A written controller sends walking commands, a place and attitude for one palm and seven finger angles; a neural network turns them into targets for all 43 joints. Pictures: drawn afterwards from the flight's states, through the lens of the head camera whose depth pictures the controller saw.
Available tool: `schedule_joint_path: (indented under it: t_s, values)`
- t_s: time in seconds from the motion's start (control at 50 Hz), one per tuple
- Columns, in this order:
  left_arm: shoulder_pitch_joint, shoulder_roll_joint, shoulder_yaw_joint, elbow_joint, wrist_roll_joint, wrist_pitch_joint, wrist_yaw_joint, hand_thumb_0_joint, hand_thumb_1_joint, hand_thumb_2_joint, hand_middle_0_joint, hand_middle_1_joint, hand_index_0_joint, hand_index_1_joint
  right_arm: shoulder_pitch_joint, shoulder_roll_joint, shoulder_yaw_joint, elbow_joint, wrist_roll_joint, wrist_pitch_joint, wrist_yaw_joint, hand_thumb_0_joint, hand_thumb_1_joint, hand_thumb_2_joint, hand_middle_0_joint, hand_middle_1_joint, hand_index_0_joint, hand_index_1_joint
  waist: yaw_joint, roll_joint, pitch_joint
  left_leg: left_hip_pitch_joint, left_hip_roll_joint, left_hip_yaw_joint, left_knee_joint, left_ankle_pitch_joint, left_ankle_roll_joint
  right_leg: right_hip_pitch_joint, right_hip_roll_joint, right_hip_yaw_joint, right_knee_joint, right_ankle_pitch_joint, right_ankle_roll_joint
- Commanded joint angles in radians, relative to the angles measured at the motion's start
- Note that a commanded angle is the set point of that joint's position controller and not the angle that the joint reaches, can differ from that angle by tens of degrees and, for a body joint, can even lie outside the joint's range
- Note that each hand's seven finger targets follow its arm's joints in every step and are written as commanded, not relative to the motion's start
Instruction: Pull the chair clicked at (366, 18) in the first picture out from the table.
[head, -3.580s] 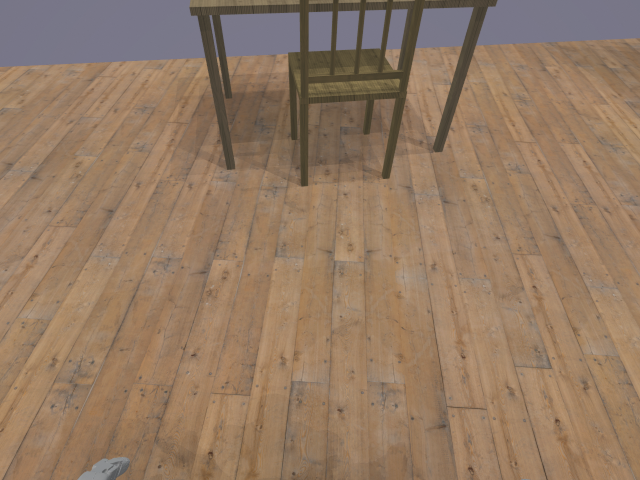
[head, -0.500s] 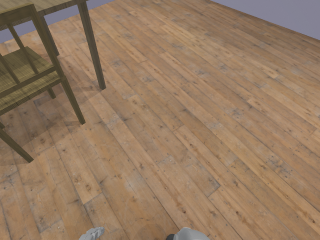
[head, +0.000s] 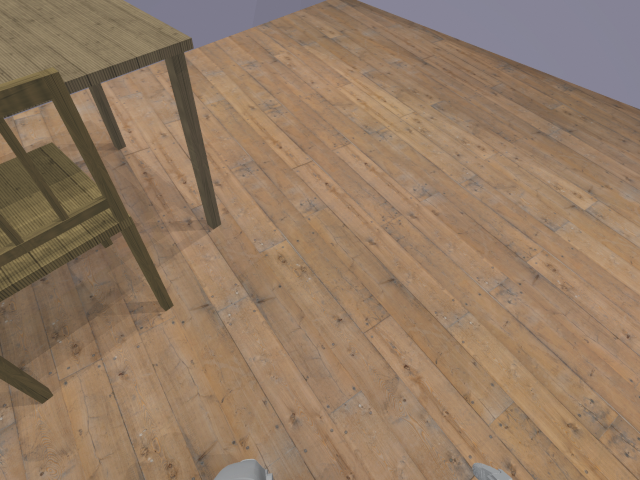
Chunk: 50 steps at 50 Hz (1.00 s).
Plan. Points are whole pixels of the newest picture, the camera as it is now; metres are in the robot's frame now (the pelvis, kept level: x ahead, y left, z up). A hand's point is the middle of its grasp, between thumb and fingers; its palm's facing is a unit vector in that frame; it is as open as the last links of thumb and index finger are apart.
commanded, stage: walk to a spot facing it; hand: left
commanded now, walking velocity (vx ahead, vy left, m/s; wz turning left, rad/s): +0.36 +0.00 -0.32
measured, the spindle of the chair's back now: out of the picture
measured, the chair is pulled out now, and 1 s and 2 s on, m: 0.00 0.00 0.00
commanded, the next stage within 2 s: turn to face it in 0.34 s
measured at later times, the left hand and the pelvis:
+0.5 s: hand (263, 351) +0.32 +0.12 -0.15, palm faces -0.17 -0.95 -0.28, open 7.3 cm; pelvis +0.19 -0.06 +0.00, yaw -11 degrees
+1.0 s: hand (246, 350) +0.33 +0.15 -0.17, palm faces +0.09 -0.98 -0.19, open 7.3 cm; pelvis +0.29 -0.04 +0.01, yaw +3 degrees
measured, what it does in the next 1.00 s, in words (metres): walks ahead: right foot, then left foot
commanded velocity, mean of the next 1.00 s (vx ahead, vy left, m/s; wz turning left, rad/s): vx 0.12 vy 0.00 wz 0.17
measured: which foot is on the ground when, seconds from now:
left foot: down 0.00-0.42, up 0.44-0.88, down 0.90-1.00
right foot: up 0.00-0.40, down 0.42-0.90, up 0.92-1.00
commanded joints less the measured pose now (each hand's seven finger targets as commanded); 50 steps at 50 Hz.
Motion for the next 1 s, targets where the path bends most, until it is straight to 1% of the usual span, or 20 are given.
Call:
schedule_joint_path:
  t_s: [0.0, 0.06, 0.12, 0.22, 0.32, 0.34, 0.36, 0.38, 0.4, 0.42, 0.44, 0.52, 0.58, 0.76, 0.84, 0.86, 0.88, 0.9, 0.92, 0.98]
  values:
    - [-0.127, 0.083, 0.019, -0.123, 0.001, -0.026, -0.006, 0.0, 0.9, 0.9, -0.2, -0.3, -0.2, -0.3, 0.324, -0.176, -0.038, 0.048, 0.017, 0.003, -0.026, 0.0, -0.9, -0.9, 0.2, 0.3, 0.2, 0.3, -0.144, 0.177, -0.084, 0.437, 0.376, -0.441, -0.387, 0.086, 0.148, -0.533, -0.058, 0.065, 0.55, 0.052, -0.018]
    - [-0.076, 0.032, 0.023, -0.098, 0.015, 0.013, -0.018, 0.0, 0.9, 0.9, -0.2, -0.3, -0.2, -0.3, 0.217, -0.082, -0.012, 0.036, 0.013, -0.008, -0.033, 0.0, -0.9, -0.9, 0.2, 0.3, 0.2, 0.3, -0.052, 0.141, 0.012, 0.224, 0.282, -0.221, -0.438, 0.042, 0.081, -0.448, -0.096, 0.071, 0.466, 0.168, -0.001]
    - [-0.051, 0.004, 0.028, -0.107, 0.017, 0.045, -0.023, 0.0, 0.9, 0.9, -0.2, -0.3, -0.2, -0.3, 0.189, -0.074, -0.02, 0.032, 0.017, -0.011, -0.033, 0.0, -0.9, -0.9, 0.2, 0.3, 0.2, 0.3, -0.013, 0.162, 0.014, 0.161, 0.238, -0.086, -0.49, -0.028, 0.071, -0.424, -0.107, 0.038, 0.347, 0.247, 0.014]
    - [-0.184, 0.014, 0.036, -0.175, 0.016, 0.052, -0.038, 0.0, 0.9, 0.9, -0.2, -0.3, -0.2, -0.3, 0.207, -0.104, -0.036, 0.034, 0.017, -0.003, -0.028, 0.0, -0.9, -0.9, 0.2, 0.3, 0.2, 0.3, -0.034, 0.163, 0.07, 0.217, 0.24, 0.003, -0.511, -0.04, 0.074, -0.441, -0.122, -0.019, 0.047, 0.333, 0.035]
    - [-0.238, 0.033, 0.04, -0.208, 0.018, 0.034, -0.04, 0.0, 0.9, 0.9, -0.2, -0.3, -0.2, -0.3, 0.251, -0.135, -0.047, 0.044, 0.01, 0.015, -0.024, 0.0, -0.9, -0.9, 0.2, 0.3, 0.2, 0.3, -0.055, 0.13, 0.034, 0.343, 0.263, 0.048, -0.369, 0.115, 0.057, -0.356, -0.059, -0.084, -0.138, 0.29, 0.016]
    - [-0.204, 0.046, 0.044, -0.204, 0.02, 0.029, -0.04, 0.0, 0.9, 0.9, -0.2, -0.3, -0.2, -0.3, 0.244, -0.142, -0.048, 0.04, 0.011, 0.018, -0.024, 0.0, -0.9, -0.9, 0.2, 0.3, 0.2, 0.3, -0.036, 0.138, 0.009, 0.346, 0.259, 0.067, -0.287, 0.211, 0.045, -0.283, -0.037, -0.099, -0.173, 0.272, 0.004]
    - [-0.098, 0.072, 0.051, -0.176, 0.021, 0.021, -0.038, 0.0, 0.9, 0.9, -0.2, -0.3, -0.2, -0.3, 0.226, -0.15, -0.047, 0.032, 0.013, 0.022, -0.024, 0.0, -0.9, -0.9, 0.2, 0.3, 0.2, 0.3, 0.018, 0.102, -0.049, 0.331, 0.227, 0.109, -0.122, 0.323, 0.022, -0.143, 0.001, -0.126, -0.237, 0.288, -0.01]
    - [0.041, 0.139, 0.066, -0.132, 0.025, 0.005, -0.031, 0.0, 0.9, 0.9, -0.2, -0.3, -0.2, -0.3, 0.226, -0.138, -0.042, 0.027, 0.02, 0.022, -0.016, 0.0, -0.9, -0.9, 0.2, 0.3, 0.2, 0.3, 0.081, -0.004, -0.135, 0.223, 0.175, 0.143, 0.131, 0.301, -0.018, 0.075, -0.02, -0.072, -0.296, 0.322, -0.036]
    - [0.125, 0.273, 0.095, -0.117, 0.026, -0.01, -0.015, 0.0, 0.9, 0.9, -0.2, -0.3, -0.2, -0.3, 0.25, -0.059, -0.023, -0.012, 0.032, 0.021, -0.006, 0.0, -0.9, -0.9, 0.2, 0.3, 0.2, 0.3, 0.102, -0.313, -0.223, -0.1, 0.026, 0.137, 0.46, -0.265, -0.071, 0.292, -0.31, 0.388, -0.403, 0.446, -0.139]
    - [0.147, 0.307, 0.094, -0.109, 0.0, -0.004, -0.002, 0.0, 0.9, 0.9, -0.2, -0.3, -0.2, -0.3, 0.189, -0.066, -0.018, -0.04, 0.037, 0.026, -0.014, 0.0, -0.9, -0.9, 0.2, 0.3, 0.2, 0.3, 0.093, -0.291, -0.262, -0.187, -0.02, -0.032, 0.628, -0.428, -0.071, 0.302, -0.4, 0.545, -0.497, 0.603, -0.208]
    - [0.068, 0.27, 0.085, -0.122, -0.001, -0.002, 0.008, 0.0, 0.9, 0.9, -0.2, -0.3, -0.2, -0.3, 0.196, -0.06, -0.022, -0.021, 0.04, 0.032, -0.02, 0.0, -0.9, -0.9, 0.2, 0.3, 0.2, 0.3, 0.056, -0.175, -0.212, -0.179, 0.023, -0.116, 0.671, -0.353, -0.059, 0.22, -0.398, 0.45, -0.505, 0.551, -0.221]
    - [-0.154, 0.126, 0.028, -0.162, 0.006, -0.017, 0.02, 0.0, 0.9, 0.9, -0.2, -0.3, -0.2, -0.3, 0.247, -0.023, -0.006, 0.055, 0.026, 0.065, -0.024, 0.0, -0.9, -0.9, 0.2, 0.3, 0.2, 0.3, -0.058, -0.076, -0.113, -0.046, 0.057, -0.163, 0.554, -0.151, -0.071, -0.094, -0.282, 0.121, -0.526, 0.678, -0.113]
    - [-0.175, 0.103, 0.01, -0.154, 0.009, -0.018, 0.02, 0.0, 0.9, 0.9, -0.2, -0.3, -0.2, -0.3, 0.28, 0.001, 0.002, 0.08, 0.028, 0.089, -0.025, 0.0, -0.9, -0.9, 0.2, 0.3, 0.2, 0.3, -0.078, -0.068, -0.108, 0.003, 0.031, -0.146, 0.411, -0.127, -0.082, -0.125, -0.262, 0.005, -0.534, 0.71, -0.101]
    - [-0.148, 0.157, 0.034, -0.162, 0.014, 0.024, 0.031, 0.0, 0.9, 0.9, -0.2, -0.3, -0.2, -0.3, 0.079, -0.025, -0.004, -0.019, 0.029, 0.101, -0.005, 0.0, -0.9, -0.9, 0.2, 0.3, 0.2, 0.3, -0.011, -0.094, -0.042, -0.053, 0.009, -0.07, 0.148, -0.187, -0.087, 0.01, -0.34, -0.057, -0.474, 0.679, -0.119]
    - [-0.172, 0.184, 0.05, -0.183, 0.009, 0.039, 0.029, 0.0, 0.9, 0.9, -0.2, -0.3, -0.2, -0.3, 0.133, -0.06, -0.016, -0.041, 0.024, 0.1, 0.0, 0.0, -0.9, -0.9, 0.2, 0.3, 0.2, 0.3, -0.05, -0.037, -0.079, 0.105, -0.015, -0.049, -0.066, -0.073, -0.061, -0.017, -0.322, -0.124, -0.302, 0.632, -0.058]
    - [-0.179, 0.176, 0.049, -0.194, 0.001, 0.043, 0.026, 0.0, 0.9, 0.9, -0.2, -0.3, -0.2, -0.3, 0.201, -0.102, -0.029, -0.031, 0.02, 0.095, -0.001, 0.0, -0.9, -0.9, 0.2, 0.3, 0.2, 0.3, -0.086, 0.054, -0.124, 0.23, 0.005, -0.104, -0.17, 0.122, -0.036, -0.084, -0.274, -0.161, -0.156, 0.561, -0.008]
    - [-0.171, 0.124, 0.044, -0.228, -0.01, 0.048, 0.019, 0.0, 0.9, 0.9, -0.2, -0.3, -0.2, -0.3, 0.259, -0.205, -0.051, -0.036, 0.011, 0.084, -0.008, 0.0, -0.9, -0.9, 0.2, 0.3, 0.2, 0.3, -0.106, 0.341, -0.159, 0.363, 0.227, -0.434, -0.26, 0.479, 0.088, -0.301, -0.137, -0.198, 0.071, 0.178, 0.08]
    - [-0.245, 0.114, 0.027, -0.28, -0.003, 0.053, 0.02, 0.0, 0.9, 0.9, -0.2, -0.3, -0.2, -0.3, 0.303, -0.256, -0.059, -0.029, 0.023, 0.088, -0.016, 0.0, -0.9, -0.9, 0.2, 0.3, 0.2, 0.3, -0.129, 0.376, -0.154, 0.378, 0.356, -0.58, -0.303, 0.707, 0.206, -0.414, -0.061, -0.09, 0.277, -0.206, 0.105]
    - [-0.264, 0.124, 0.035, -0.288, 0.002, 0.06, 0.021, 0.0, 0.9, 0.9, -0.2, -0.3, -0.2, -0.3, 0.281, -0.248, -0.058, -0.027, 0.021, 0.089, -0.023, 0.0, -0.9, -0.9, 0.2, 0.3, 0.2, 0.3, -0.113, 0.232, -0.154, 0.348, 0.347, -0.531, -0.309, 0.536, 0.222, -0.434, -0.081, 0.002, 0.355, -0.163, 0.093]
    - [-0.26, 0.125, 0.048, -0.256, 0.009, 0.066, 0.014, 0.0, 0.9, 0.9, -0.2, -0.3, -0.2, -0.3, 0.144, -0.195, -0.044, -0.074, 0.023, 0.078, -0.033, 0.0, -0.9, -0.9, 0.2, 0.3, 0.2, 0.3, -0.068, 0.171, -0.131, 0.308, 0.2, -0.411, -0.304, 0.423, 0.133, -0.47, -0.09, 0.047, 0.392, 0.051, 0.103]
